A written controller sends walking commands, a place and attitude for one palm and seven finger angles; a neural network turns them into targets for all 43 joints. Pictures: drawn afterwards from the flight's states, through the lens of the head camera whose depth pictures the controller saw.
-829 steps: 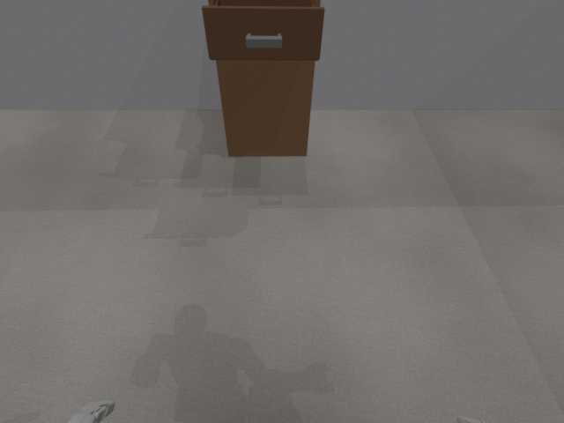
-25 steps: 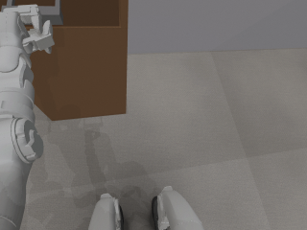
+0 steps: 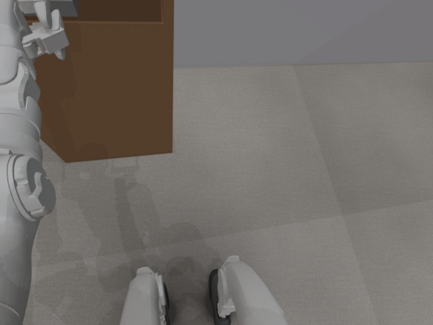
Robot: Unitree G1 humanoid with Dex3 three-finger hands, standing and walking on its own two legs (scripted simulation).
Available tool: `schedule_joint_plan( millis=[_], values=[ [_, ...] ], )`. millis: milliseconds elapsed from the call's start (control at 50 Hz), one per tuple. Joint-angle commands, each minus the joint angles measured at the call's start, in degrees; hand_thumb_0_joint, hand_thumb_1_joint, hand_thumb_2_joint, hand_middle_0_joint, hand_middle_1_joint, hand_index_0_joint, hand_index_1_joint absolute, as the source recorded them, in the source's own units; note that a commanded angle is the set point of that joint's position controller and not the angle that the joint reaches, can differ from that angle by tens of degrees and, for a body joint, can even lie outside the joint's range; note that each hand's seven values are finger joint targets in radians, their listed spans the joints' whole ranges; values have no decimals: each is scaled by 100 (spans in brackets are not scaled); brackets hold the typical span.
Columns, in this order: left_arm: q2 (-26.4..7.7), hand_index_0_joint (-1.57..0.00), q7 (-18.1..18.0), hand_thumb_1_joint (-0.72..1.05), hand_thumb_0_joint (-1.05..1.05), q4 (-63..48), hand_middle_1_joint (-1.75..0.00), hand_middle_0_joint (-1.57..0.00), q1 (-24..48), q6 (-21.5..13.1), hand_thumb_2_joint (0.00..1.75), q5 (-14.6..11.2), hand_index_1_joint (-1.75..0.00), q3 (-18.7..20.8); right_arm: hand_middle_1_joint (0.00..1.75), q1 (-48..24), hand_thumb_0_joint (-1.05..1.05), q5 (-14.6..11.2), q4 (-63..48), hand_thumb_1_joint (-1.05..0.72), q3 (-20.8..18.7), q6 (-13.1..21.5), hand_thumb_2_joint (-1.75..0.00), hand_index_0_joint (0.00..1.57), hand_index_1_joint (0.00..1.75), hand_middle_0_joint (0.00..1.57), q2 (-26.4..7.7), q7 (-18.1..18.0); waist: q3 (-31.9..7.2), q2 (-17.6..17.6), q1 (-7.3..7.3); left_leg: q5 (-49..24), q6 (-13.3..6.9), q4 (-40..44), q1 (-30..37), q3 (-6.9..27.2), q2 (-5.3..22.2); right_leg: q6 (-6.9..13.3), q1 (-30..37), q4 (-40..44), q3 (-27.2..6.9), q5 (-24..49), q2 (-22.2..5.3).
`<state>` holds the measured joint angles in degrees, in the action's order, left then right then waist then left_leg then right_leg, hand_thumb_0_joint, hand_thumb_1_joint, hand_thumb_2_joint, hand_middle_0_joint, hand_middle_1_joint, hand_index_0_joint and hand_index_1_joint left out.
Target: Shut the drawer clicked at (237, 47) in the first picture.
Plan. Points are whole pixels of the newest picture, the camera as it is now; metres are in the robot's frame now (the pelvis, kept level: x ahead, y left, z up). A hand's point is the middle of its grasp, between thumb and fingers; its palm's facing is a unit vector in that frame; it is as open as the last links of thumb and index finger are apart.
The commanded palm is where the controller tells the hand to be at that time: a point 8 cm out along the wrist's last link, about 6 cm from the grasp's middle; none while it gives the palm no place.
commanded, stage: pull the fist back off the drawer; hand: left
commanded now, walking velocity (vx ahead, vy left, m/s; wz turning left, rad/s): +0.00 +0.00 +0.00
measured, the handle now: out of the picture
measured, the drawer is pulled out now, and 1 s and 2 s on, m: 0.00 0.00 0.00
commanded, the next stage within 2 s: draw the hand back to the body in 0.36 s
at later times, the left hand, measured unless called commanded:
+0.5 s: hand (61, 33) +0.57 +0.17 +0.09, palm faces +0.05 -1.00 -0.03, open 3.2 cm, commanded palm +0.53 +0.21 +0.10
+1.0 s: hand (4, 95) +0.42 +0.19 +0.16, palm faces +0.05 -1.00 -0.08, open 3.3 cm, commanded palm +0.38 +0.24 +0.18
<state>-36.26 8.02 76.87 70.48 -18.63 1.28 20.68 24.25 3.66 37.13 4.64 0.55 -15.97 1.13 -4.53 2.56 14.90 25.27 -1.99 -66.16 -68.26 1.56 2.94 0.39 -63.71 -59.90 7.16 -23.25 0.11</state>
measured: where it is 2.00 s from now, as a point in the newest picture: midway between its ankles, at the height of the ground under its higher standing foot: (191, 315)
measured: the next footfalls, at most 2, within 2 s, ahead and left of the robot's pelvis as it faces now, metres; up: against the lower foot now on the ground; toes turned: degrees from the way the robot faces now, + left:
none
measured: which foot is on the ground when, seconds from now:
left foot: down 0.00-1.00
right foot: down 0.00-1.00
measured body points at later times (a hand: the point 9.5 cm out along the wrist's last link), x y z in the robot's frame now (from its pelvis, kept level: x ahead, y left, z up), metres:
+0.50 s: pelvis +0.05 -0.01 +0.03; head +0.20 +0.01 +0.45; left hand +0.57 +0.22 +0.10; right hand +0.04 -0.26 -0.08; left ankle +0.04 +0.09 -0.64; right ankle +0.04 -0.13 -0.64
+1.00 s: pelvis +0.07 +0.00 +0.07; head +0.11 -0.01 +0.52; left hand +0.41 +0.25 +0.17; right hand +0.23 -0.24 -0.03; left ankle +0.04 +0.10 -0.64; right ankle +0.04 -0.13 -0.64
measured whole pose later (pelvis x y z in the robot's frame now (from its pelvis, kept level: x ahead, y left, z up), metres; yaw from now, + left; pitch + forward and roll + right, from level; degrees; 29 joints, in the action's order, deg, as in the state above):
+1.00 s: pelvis +0.07 +0.00 +0.07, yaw +1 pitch +9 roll -2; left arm -16.2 10.0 19.7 11.0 -10.1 -11.5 12.5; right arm 13.2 -2.8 30.8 1.1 -0.3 -14.8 -0.8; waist -5.6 3.2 1.2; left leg 23.9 -1.3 -43.1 -28.5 -1.6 1.1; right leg -0.2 -26.6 -39.9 3.2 -22.5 -0.3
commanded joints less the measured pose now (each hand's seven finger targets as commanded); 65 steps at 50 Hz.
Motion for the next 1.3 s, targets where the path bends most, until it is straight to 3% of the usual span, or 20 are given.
schedule_joint_plan(
  millis=[0,80,180,240,340,360,400,440,520,540,640,740,840,940,960,1000,1020,1100,1220,1280],
  values=[
    [-1036,-140,-75,90,0,-1717,-160,-140,3220,-425,90,-127,-160,125,30,1289,0,-27,-145,-90,-443,-27,-90,20,30,20,-1158,-34,-3164,1370,312,-889,4,888,3170,542,-55,112,656,816,-396,276,265],
    [-732,-140,-34,90,0,-2071,-160,-140,2608,-470,90,-245,-160,90,30,1224,0,-54,-225,-90,-500,-104,-90,20,30,20,-1111,26,-3446,1320,114,-1290,32,952,3557,495,-42,110,926,885,-391,526,284],
    [-899,-140,-14,90,0,-2062,-160,-140,1724,-440,90,-344,-160,373,30,1145,0,-125,-343,-90,-517,-229,-90,20,30,20,-1076,21,-3161,694,-110,-1403,-11,1083,3121,280,-69,78,1667,1029,-466,783,302],
    [-868,-140,-36,90,0,-2256,-160,-140,1178,-505,90,-369,-160,479,30,1113,0,-142,-431,-90,-549,-292,-90,20,30,20,-1027,34,-3180,658,-274,-1726,-15,1138,3169,157,-95,72,1994,1028,-492,1197,307],
    [-776,-140,-14,90,0,-2186,-160,-140,829,-615,90,-449,-160,551,30,1087,0,-173,-427,-90,-598,-375,-90,20,30,20,-976,24,-2863,317,-280,-2070,-44,1123,2944,10,-136,33,2354,1032,-577,1841,304],
    [-922,-140,6,90,0,-2308,-160,-140,785,-653,90,-439,-160,642,30,1107,0,-176,-433,-90,-612,-399,-90,20,30,20,-981,14,-2959,300,-329,-2191,-40,1134,2969,-3,-135,35,2508,1007,-593,2014,298],
    [-691,-140,72,90,0,-2552,-160,-140,564,-725,90,-489,-160,547,30,1074,0,-177,-487,-90,-645,-425,-90,20,30,20,-939,27,-3194,638,-434,-2650,-12,1135,3343,-28,-157,71,2591,968,-594,2422,286],
    [-561,-140,136,90,0,-2568,-160,-140,377,-738,90,-562,-160,511,30,1050,0,-200,-456,-90,-664,-461,-90,20,30,20,-916,30,-3192,529,-424,-2892,0,1111,3481,-27,-132,57,2572,962,-571,2618,288],
    [-391,-140,262,90,0,-4098,-160,-140,-1048,-685,90,-832,-160,506,30,818,0,-334,-835,-90,-746,-474,-90,20,30,20,-832,66,-4047,928,-917,-4113,51,1376,4448,-64,-135,83,3453,1113,-576,3565,262],
    [-155,-140,301,90,0,-4360,-160,-140,-1351,-609,90,-911,-160,332,30,739,0,-384,-887,-90,-754,-456,-90,20,30,20,-787,72,-4041,844,-920,-4260,39,1429,4552,-91,-135,67,3607,1206,-584,3774,260],
    [317,-140,285,90,0,-5369,-160,-140,-2631,-184,90,-1320,-160,110,30,372,0,-542,-972,-90,-786,-300,-90,20,30,20,-740,14,-3142,129,-967,-3960,-21,1884,4398,-186,-120,-5,4168,1580,-519,4024,215],
    [961,-140,195,90,0,-5886,-160,-140,-3239,55,90,-1368,-160,-474,30,-89,0,-628,-952,-90,-751,-132,-90,20,30,20,-679,-78,-1953,352,-902,-3505,32,2265,4735,-136,-91,10,3738,1917,-412,3021,220],
    [865,-140,287,90,0,-6613,-160,-140,-3882,292,90,-1438,-160,-419,30,-401,0,-635,-1097,-90,-712,-3,-90,20,30,20,-660,-138,-2124,314,-1097,-4095,61,2408,5176,-78,-99,23,4223,1976,-395,3433,148],
    [820,-140,351,90,0,-7164,-160,-140,-4175,482,90,-1586,-160,-293,30,-895,0,-673,-1255,-90,-626,173,-90,20,30,20,-634,-250,-1834,39,-1199,-3277,65,2717,5234,-54,-154,48,4473,2197,-376,2981,129],
    [404,-140,-262,90,0,-7541,-160,-140,-4433,633,90,-852,-160,-556,30,-1299,0,-665,-1330,-90,-649,78,-90,20,30,20,-552,-337,-1740,87,-1488,-3120,42,2997,5503,-123,-217,120,4675,2515,-580,2652,-19],
    [820,-140,-731,90,0,-7891,-160,-140,-5004,887,90,-805,-160,-689,30,-1465,0,-634,-1445,-90,-606,97,-90,20,30,20,-493,-425,-1409,-164,-1449,-2633,39,3251,5473,-164,-218,103,4816,2750,-557,2481,-22],
    [953,-140,-848,90,0,-7866,-160,-140,-5339,987,90,-747,-160,-789,30,-1528,0,-651,-1413,-90,-568,70,-90,20,30,20,-461,-449,-1254,17,-1465,-2534,55,3388,5508,-183,-206,113,4941,2808,-551,2364,-45],
    [765,-140,-1183,90,0,-8241,-160,-140,-5646,1197,90,-656,-160,-632,30,-1806,0,-630,-1348,-90,-495,14,-90,20,30,20,-474,-553,-746,-450,-1507,-2029,5,3796,5586,-200,-205,101,5245,3230,-572,2056,-29],
    [863,-140,-1373,90,0,-9280,-160,-140,-6126,1221,90,-578,-160,-682,30,-2047,0,-554,-1300,-90,-403,209,-90,20,30,20,-381,-602,-504,261,-1565,-1970,21,4247,6176,-179,-222,125,5547,3661,-585,1812,-46],
    [891,-140,-1425,90,0,-9652,-160,-140,-6738,1198,90,-566,-160,-612,30,-2081,0,-508,-1260,-90,-391,333,-90,20,30,20,-366,-585,-377,153,-1634,-2171,33,4405,6322,-140,-211,130,5711,3770,-536,1946,-30]
  ],
)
